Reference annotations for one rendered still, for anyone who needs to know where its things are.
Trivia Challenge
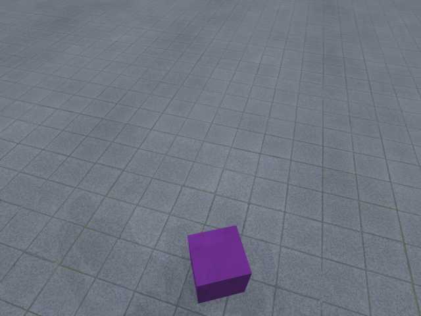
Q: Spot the carton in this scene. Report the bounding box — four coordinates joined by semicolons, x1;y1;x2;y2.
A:
187;225;252;303

